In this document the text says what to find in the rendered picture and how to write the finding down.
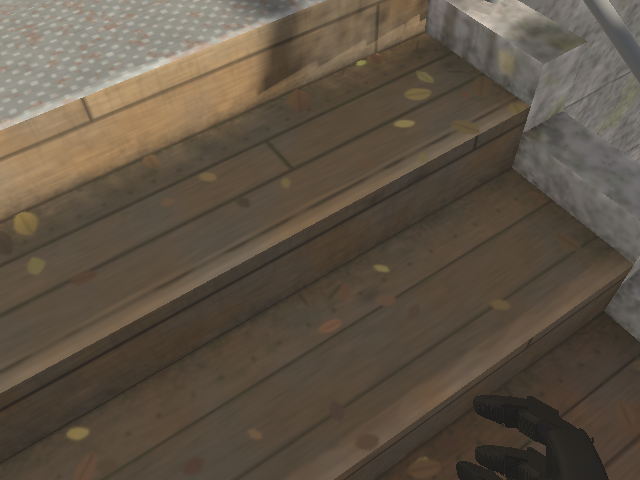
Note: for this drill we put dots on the right robot hand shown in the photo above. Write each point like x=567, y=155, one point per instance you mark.
x=570, y=453

